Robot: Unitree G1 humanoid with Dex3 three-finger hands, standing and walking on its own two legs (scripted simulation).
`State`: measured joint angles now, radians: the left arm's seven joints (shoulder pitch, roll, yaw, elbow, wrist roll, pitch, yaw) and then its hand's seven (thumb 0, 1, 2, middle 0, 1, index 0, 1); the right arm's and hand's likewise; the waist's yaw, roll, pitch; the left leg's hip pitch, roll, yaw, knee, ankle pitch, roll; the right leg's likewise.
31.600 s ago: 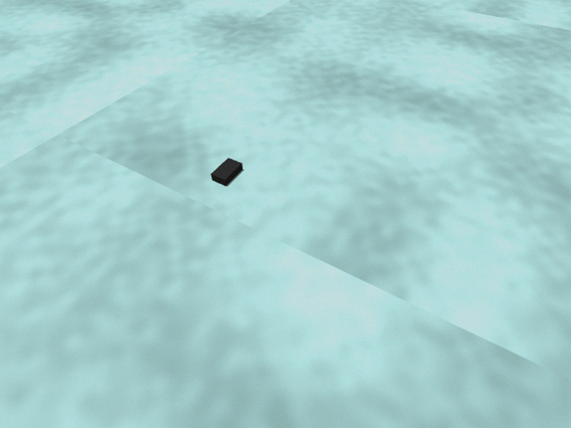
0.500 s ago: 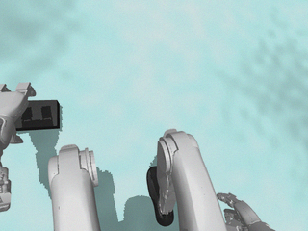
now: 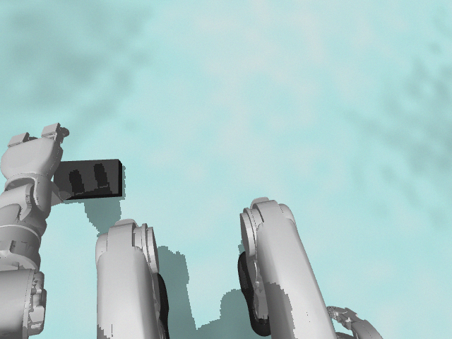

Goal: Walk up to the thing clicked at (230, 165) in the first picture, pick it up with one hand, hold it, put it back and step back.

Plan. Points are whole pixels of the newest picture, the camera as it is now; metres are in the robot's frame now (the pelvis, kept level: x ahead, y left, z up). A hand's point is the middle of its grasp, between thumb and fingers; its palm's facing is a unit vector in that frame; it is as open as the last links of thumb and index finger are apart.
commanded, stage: home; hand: left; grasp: from above
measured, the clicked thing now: (89, 179) +0.46 +0.27 -0.35
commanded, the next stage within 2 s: none
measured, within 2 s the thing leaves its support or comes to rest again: neither
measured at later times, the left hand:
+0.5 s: hand out of the picture +0.27 +0.23 +0.08, palm faces -0.14 -0.83 -0.54, open 7.5 cm
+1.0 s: hand out of the picture +0.23 +0.20 +0.29, palm faces +0.18 -0.96 -0.21, open 7.4 cm
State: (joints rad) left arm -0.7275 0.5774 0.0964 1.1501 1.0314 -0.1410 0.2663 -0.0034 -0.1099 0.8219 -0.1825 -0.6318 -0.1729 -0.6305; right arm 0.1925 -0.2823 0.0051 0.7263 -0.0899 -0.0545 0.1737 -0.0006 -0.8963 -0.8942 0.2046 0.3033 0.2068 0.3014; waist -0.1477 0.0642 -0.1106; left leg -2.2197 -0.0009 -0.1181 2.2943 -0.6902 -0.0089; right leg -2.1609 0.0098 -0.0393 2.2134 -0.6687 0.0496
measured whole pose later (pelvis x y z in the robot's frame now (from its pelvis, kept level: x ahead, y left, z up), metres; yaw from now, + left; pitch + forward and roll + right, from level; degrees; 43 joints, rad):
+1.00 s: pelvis +0.07 +0.00 +0.34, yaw +6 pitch +13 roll -3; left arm 0.49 0.21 0.05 -0.14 -0.07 0.46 0.07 0.01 0.90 0.90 -0.20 -0.30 -0.20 -0.30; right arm 0.34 -0.21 0.04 0.52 0.03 -0.18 -0.18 0.01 -0.90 -0.90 0.20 0.30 0.21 0.30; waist -0.06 0.06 -0.20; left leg -0.80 0.03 -0.07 1.08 -0.50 -0.01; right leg -0.75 0.00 -0.05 1.00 -0.47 0.02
